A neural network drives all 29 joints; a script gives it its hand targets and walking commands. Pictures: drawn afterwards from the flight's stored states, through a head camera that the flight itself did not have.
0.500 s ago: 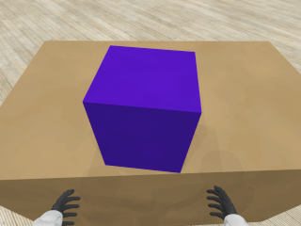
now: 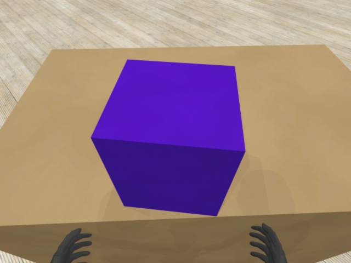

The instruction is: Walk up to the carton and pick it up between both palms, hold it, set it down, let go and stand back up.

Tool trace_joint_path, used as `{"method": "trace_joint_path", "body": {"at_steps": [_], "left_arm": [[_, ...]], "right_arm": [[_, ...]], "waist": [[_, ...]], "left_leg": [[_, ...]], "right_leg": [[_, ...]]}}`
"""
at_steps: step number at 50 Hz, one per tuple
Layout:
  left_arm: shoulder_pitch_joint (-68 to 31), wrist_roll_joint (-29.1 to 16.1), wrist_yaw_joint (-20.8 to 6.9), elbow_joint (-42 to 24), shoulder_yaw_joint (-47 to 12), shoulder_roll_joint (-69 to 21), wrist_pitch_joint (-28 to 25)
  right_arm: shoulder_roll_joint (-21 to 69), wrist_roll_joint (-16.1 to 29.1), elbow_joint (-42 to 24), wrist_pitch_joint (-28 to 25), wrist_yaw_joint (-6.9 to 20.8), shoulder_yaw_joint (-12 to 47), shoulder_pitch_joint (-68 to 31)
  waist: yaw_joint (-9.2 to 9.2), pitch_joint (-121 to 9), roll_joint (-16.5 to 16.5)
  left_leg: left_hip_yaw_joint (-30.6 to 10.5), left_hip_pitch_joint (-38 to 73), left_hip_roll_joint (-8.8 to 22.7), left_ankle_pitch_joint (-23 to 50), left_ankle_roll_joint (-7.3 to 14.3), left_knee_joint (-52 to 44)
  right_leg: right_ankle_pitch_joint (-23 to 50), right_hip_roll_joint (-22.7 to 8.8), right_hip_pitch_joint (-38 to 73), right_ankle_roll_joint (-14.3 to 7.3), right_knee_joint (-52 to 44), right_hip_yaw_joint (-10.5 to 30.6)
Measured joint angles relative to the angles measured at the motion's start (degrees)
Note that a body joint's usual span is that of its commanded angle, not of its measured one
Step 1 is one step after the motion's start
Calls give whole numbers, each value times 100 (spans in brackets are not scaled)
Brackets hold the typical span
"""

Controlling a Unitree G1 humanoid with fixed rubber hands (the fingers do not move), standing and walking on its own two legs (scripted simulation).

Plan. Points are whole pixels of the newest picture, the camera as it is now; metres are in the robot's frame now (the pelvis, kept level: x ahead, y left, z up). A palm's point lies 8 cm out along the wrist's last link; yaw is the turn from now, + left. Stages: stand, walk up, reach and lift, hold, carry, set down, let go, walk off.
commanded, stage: reach and lift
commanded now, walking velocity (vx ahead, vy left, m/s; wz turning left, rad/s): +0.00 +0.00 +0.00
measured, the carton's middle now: (174, 142) +0.33 +0.01 +0.12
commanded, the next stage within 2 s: none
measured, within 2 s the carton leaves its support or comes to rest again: neither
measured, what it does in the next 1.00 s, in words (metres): shifts its weight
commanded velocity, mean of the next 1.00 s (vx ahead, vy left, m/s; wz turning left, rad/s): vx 0.00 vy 0.00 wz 0.00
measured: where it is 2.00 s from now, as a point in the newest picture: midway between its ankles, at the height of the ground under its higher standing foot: outside the picture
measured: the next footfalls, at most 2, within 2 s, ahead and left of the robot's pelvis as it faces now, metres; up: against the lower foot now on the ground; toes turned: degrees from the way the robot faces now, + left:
left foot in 1.08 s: -0.11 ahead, +0.08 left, +0.00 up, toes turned +2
right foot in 1.60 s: -0.10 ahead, -0.13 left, +0.00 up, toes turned +7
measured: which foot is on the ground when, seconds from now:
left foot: down 0.00-1.00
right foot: down 0.00-1.00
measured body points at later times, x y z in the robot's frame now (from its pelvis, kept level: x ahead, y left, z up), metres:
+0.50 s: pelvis -0.02 -0.01 +0.00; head -0.03 -0.03 +0.45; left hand +0.13 +0.22 +0.02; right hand +0.14 -0.21 +0.02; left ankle -0.04 +0.13 -0.74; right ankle -0.04 -0.13 -0.74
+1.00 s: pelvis -0.12 -0.03 -0.01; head -0.11 -0.05 +0.44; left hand +0.18 +0.20 +0.07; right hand +0.19 -0.22 +0.06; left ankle -0.04 +0.13 -0.74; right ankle -0.04 -0.13 -0.74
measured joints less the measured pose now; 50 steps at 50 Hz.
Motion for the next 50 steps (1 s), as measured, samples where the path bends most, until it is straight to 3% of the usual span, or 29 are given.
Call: {"method": "trace_joint_path", "body": {"at_steps": [10,19,25,32,37,44,50], "left_arm": [[423,-423,40,-934,44,299,-200],[762,-595,-99,-1655,14,466,-260],[834,-835,-200,-1932,-51,468,-441],[649,-975,-256,-2091,-79,504,-734],[155,-1081,-255,-1948,-129,622,-506],[-1099,-1201,-315,-1540,-184,765,358],[-2861,-1325,-396,-497,-46,675,559]], "right_arm": [[77,294,-1331,247,-165,-26,433],[122,604,-2375,436,-269,212,767],[153,550,-2726,514,-357,153,838],[185,585,-3035,518,-429,62,823],[197,601,-2968,683,-450,-11,285],[45,714,-2345,1196,-602,-178,-1403],[-14,822,-1438,1651,-791,-309,-2837]], "waist": [[-4,86,-221],[-70,-26,-46],[-59,-161,103],[-54,-173,0],[-61,-156,-4],[-21,90,102],[-67,267,47]], "left_leg": [[35,-1,45,230,-54,-248],[62,64,44,319,-56,-309],[28,55,62,363,-57,-281],[30,56,59,441,-58,-249],[38,-91,52,520,-45,-158],[-20,-407,8,815,-53,-99],[8,-778,151,903,-103,-66]], "right_leg": [[170,29,-68,-56,-124,-7],[233,16,-33,-55,-128,-7],[311,28,14,-58,-191,-50],[384,23,10,-61,-147,-47],[469,16,-143,-54,-54,-28],[633,-45,-502,-74,186,-94],[706,29,-862,-181,347,-177]]}}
